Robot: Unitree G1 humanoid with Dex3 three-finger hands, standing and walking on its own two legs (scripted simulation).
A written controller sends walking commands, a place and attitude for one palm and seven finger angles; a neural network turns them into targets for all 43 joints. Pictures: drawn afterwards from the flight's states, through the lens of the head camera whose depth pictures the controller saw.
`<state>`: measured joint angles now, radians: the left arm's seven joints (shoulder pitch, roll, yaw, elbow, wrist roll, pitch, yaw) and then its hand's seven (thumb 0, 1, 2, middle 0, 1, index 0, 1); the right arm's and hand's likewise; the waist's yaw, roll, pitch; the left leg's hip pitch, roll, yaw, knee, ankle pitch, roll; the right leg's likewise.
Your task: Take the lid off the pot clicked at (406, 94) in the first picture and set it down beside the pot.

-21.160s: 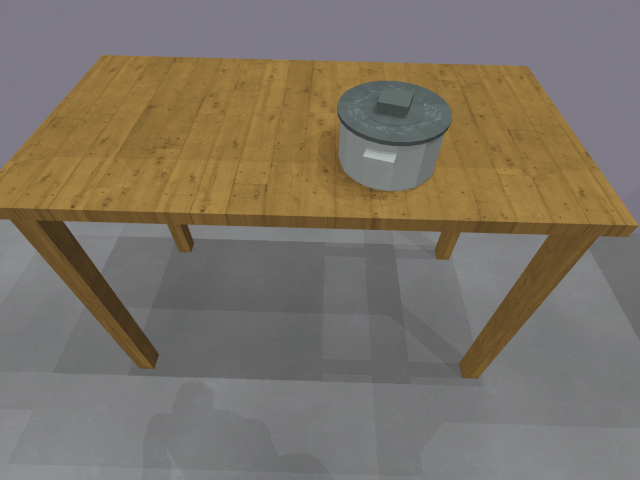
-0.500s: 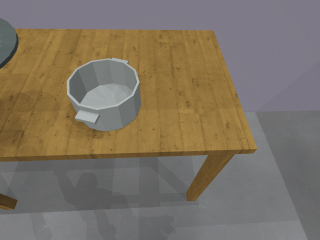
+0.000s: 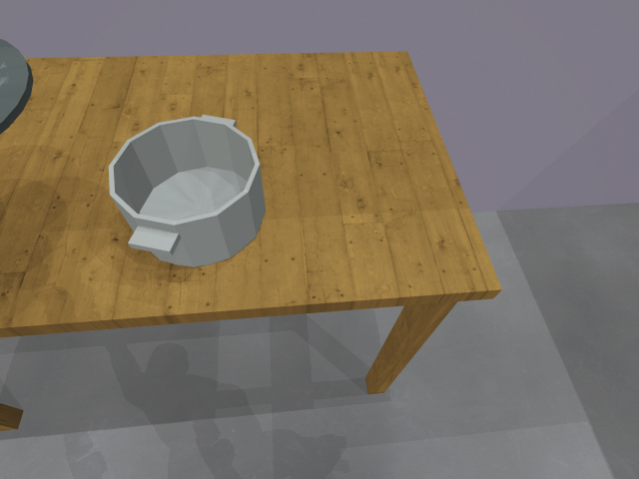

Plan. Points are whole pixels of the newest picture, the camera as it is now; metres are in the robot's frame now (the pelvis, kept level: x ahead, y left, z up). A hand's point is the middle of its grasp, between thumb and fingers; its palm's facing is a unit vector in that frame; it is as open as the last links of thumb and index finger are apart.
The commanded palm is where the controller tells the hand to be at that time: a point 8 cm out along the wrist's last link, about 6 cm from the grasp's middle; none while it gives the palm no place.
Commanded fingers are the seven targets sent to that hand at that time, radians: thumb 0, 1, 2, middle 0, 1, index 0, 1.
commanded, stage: lower the lid onto the table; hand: left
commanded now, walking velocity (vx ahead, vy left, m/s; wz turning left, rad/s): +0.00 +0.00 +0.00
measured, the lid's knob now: out of the picture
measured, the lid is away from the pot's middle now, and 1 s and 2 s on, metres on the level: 0.23 0.24 0.23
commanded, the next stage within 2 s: none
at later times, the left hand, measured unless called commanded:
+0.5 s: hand out of the picture +0.46 +0.36 +0.22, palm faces -0.28 -0.30 -0.91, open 8.9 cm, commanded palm +0.48 +0.37 +0.29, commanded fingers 0.00 0.55 0.96 -0.78 -1.15 -0.71 -1.10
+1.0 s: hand out of the picture +0.45 +0.37 +0.18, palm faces -0.37 -0.30 -0.88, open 8.9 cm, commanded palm +0.49 +0.38 +0.26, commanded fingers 0.00 0.55 0.96 -0.78 -1.15 -0.71 -1.10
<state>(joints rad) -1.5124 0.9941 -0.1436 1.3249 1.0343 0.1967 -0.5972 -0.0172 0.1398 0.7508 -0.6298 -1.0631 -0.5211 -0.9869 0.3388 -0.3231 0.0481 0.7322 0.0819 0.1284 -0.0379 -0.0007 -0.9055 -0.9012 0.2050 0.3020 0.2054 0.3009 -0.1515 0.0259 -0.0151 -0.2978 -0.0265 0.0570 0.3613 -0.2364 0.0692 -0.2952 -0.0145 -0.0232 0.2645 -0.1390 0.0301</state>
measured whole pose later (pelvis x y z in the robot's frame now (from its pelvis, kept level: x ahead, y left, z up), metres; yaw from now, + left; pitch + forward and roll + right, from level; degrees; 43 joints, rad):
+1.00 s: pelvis -0.01 +0.01 +0.00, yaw +1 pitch +11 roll -2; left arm -1.42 0.97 -0.15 1.38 1.01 0.14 -0.55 -0.02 0.15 0.75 -0.63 -1.06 -0.51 -0.98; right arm 0.38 -0.32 0.04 0.75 0.09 0.12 -0.06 0.00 -0.91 -0.90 0.21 0.30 0.21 0.30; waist -0.16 0.01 -0.02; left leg -0.38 -0.02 0.04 0.45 -0.27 0.07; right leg -0.36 -0.01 -0.04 0.32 -0.16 0.03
